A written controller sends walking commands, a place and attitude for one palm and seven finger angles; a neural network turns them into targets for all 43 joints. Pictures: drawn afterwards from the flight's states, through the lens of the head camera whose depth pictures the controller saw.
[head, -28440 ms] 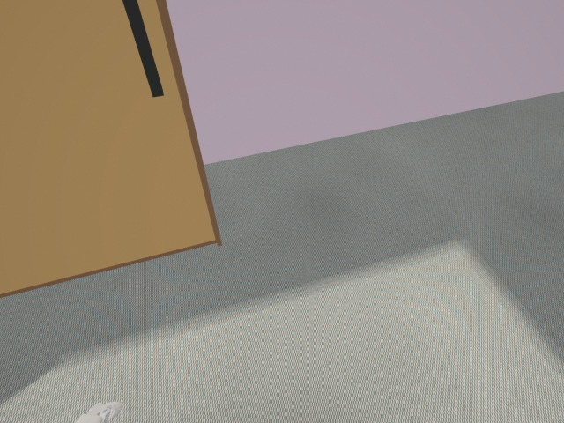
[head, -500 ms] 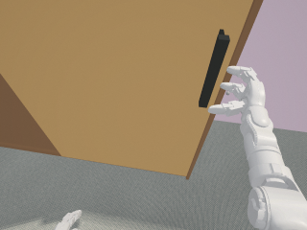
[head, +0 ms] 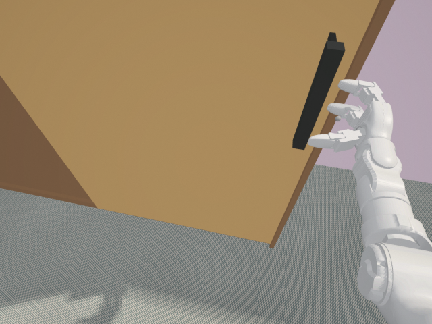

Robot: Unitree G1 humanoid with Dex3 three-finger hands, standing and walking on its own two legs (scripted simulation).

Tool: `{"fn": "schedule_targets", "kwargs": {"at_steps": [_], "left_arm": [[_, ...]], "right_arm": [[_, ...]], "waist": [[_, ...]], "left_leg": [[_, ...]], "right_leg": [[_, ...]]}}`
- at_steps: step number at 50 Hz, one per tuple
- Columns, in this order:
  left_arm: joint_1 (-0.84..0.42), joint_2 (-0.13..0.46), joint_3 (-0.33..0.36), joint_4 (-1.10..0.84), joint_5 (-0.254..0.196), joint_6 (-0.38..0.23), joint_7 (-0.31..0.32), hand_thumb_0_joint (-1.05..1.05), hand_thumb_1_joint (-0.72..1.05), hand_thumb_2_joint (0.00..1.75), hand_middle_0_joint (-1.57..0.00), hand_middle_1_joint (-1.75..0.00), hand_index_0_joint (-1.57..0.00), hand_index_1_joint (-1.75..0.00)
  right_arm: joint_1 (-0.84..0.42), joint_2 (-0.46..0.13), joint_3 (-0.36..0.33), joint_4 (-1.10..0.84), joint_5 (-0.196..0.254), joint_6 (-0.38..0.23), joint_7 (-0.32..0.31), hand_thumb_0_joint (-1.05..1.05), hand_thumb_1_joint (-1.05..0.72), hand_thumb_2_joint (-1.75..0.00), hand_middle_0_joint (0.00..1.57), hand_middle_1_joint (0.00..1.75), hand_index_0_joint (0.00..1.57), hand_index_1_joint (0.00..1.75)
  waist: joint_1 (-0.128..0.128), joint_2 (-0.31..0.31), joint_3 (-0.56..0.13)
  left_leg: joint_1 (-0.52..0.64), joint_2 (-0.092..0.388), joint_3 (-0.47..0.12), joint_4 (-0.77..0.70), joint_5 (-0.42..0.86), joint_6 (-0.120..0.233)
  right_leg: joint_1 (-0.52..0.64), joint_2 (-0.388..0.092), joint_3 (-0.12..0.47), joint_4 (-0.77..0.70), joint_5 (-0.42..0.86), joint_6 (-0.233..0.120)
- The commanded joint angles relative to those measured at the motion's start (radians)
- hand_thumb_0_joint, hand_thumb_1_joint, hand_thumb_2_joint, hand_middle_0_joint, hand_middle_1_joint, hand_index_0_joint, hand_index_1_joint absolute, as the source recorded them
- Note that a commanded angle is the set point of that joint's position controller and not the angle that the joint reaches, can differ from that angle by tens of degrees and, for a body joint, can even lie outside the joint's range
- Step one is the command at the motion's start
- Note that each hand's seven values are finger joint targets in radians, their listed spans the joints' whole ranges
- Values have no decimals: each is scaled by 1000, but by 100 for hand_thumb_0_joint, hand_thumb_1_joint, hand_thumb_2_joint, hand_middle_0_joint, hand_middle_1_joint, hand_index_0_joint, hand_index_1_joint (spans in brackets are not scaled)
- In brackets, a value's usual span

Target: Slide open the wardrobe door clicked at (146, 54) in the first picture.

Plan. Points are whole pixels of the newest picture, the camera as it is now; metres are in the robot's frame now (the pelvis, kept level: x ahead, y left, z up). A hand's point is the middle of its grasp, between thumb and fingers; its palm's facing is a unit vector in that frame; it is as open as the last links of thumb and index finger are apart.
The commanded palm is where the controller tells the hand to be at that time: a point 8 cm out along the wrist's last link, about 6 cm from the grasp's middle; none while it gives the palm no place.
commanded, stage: feel for the door with the fingertips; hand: right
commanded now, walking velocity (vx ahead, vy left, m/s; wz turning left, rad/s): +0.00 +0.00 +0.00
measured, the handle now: (313, 97) +0.54 -0.12 +0.14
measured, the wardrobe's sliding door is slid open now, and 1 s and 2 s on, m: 0.00 0.00 0.00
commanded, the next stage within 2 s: slide the fingers in behind the handle in 0.16 s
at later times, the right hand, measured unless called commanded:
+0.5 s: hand (333, 120) +0.47 -0.15 +0.14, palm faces +0.09 +1.00 +0.03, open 14.0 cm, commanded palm +0.44 -0.20 +0.15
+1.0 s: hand (322, 122) +0.46 -0.13 +0.14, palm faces +0.11 +0.99 +0.01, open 14.0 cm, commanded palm +0.43 -0.17 +0.15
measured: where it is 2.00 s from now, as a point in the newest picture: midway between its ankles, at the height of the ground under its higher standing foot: outside the picture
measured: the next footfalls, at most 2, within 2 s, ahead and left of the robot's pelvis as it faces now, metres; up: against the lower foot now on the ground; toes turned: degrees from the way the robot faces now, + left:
none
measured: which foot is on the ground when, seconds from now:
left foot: down 0.00-1.00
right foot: down 0.00-1.00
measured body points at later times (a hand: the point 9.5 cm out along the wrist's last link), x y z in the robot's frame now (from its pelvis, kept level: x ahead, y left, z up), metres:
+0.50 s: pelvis +0.01 +0.00 +0.00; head +0.04 +0.00 +0.45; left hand +0.06 +0.26 -0.12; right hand +0.46 -0.20 +0.14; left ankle -0.03 +0.10 -0.73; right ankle +0.02 -0.11 -0.73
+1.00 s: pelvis +0.00 +0.01 +0.00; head +0.03 +0.01 +0.45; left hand +0.08 +0.26 -0.12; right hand +0.45 -0.18 +0.14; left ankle -0.03 +0.10 -0.73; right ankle +0.02 -0.11 -0.73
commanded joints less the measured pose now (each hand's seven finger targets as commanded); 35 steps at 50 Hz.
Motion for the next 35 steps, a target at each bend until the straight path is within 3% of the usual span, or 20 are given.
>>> {"fn": "schedule_targets", "kwargs": {"at_steps": [1, 3, 6, 7, 10, 12, 17, 18, 21, 23, 25, 27, 31, 35], "left_arm": [[33, 141, 49, -106, 5, -31, 3, 0, 90, 90, -20, -30, -20, -30], [44, 143, 47, -102, 8, -28, 0, 0, 90, 90, -20, -30, -20, -30], [50, 146, 49, -102, 10, -24, 0, 0, 90, 90, -20, -30, -20, -30], [47, 143, 49, -106, 10, -23, -1, 0, 90, 90, -20, -30, -20, -30], [49, 140, 51, -110, 11, -24, -7, 0, 90, 90, -20, -30, -20, -30], [56, 145, 52, -108, 11, -20, -5, 0, 90, 90, -20, -30, -20, -30], [36, 137, 54, -129, 6, -14, -10, 0, 90, 90, -20, -30, -20, -30], [40, 138, 52, -129, 7, -12, -10, 0, 90, 90, -20, -30, -20, -30], [25, 135, 49, -130, 3, -9, -8, 0, 90, 90, -20, -30, -20, -30], [26, 138, 49, -130, 5, -9, -4, 0, 90, 90, -20, -30, -20, -30], [16, 131, 46, -127, 5, -11, -1, 0, 90, 90, -20, -30, -20, -30], [17, 132, 47, -122, 6, -14, 2, 0, 90, 90, -20, -30, -20, -30], [-2, 124, 47, -129, 4, -22, -2, 0, 90, 90, -20, -30, -20, -30], [-14, 125, 46, -132, 0, -18, -3, 0, 90, 90, -20, -30, -20, -30]], "right_arm": [[-487, -193, -21, -229, -3, -76, 1, 0, 50, -30, 30, 120, 30, 120], [-507, -190, -13, -209, -8, -72, -5, 0, 50, -30, 30, 120, 30, 120], [-533, -225, -46, -205, -10, -76, -12, 0, 50, -30, 30, 120, 30, 120], [-533, -214, -34, -218, -15, -80, -12, 0, 50, -30, 30, 120, 30, 120], [-526, -180, -11, -221, -17, -84, -15, 0, 50, -30, 30, 120, 30, 120], [-500, -216, -46, -202, -15, -79, -13, 0, 50, -30, 30, 120, 30, 120], [-462, -159, -4, -267, -9, -65, -5, 0, 50, -30, 30, 120, 30, 120], [-455, -146, 11, -268, -7, -60, -6, 0, 50, -30, 30, 120, 30, 120], [-463, -139, 11, -272, 1, -42, -12, 0, 50, -30, 30, 120, 30, 120], [-476, -160, 2, -297, -5, -45, -20, 0, 50, -30, 30, 120, 30, 120], [-482, -160, 1, -301, -7, -45, -27, 0, 50, -30, 30, 120, 30, 120], [-497, -173, -9, -315, -8, -55, -30, 0, 50, -30, 30, 120, 30, 120], [-439, -106, 37, -351, -1, -56, -27, 0, 50, -30, 30, 120, 30, 120], [-406, -79, 49, -325, 6, -20, -39, 0, 50, -30, 30, 120, 30, 120]], "waist": [[-7, -28, -366], [4, -4, -334], [3, 8, -356], [0, -26, -366], [7, -27, -379], [-3, 5, -379], [-8, -25, -383], [-1, 6, -375], [0, -9, -334], [-1, 16, -338], [-2, -13, -345], [-3, 1, -360], [-11, -42, -381], [-10, 20, -326]], "left_leg": [[6, -4, -26, -56, 339, -7], [-7, -5, -24, -60, 326, -9], [1, -5, -28, -55, 333, -11], [2, -5, -28, -49, 351, -7], [-16, -8, -23, -44, 352, -9], [1, -9, -25, -44, 357, -8], [2, -10, -19, -41, 381, -6], [9, -11, -17, -44, 384, -7], [-5, -10, -21, -56, 361, -9], [9, -8, -22, -56, 349, -8], [4, -6, -23, -56, 345, -8], [9, -6, -23, -54, 347, -8], [10, -7, -17, -49, 369, -4], [19, -6, -16, -62, 368, -10]], "right_leg": [[287, 17, 41, -27, 281, -23], [270, 16, 45, -24, 274, -25], [264, 15, 43, -24, 269, -25], [276, 16, 40, -21, 290, -23], [299, 13, 43, -11, 309, -21], [281, 13, 44, -14, 308, -22], [301, 12, 39, -10, 334, -21], [298, 11, 43, -9, 342, -24], [282, 14, 38, -17, 299, -25], [277, 13, 43, -19, 289, -27], [288, 15, 42, -22, 284, -25], [297, 14, 46, -21, 287, -24], [333, 13, 46, -18, 323, -19], [292, 17, 41, -28, 294, -23]]}}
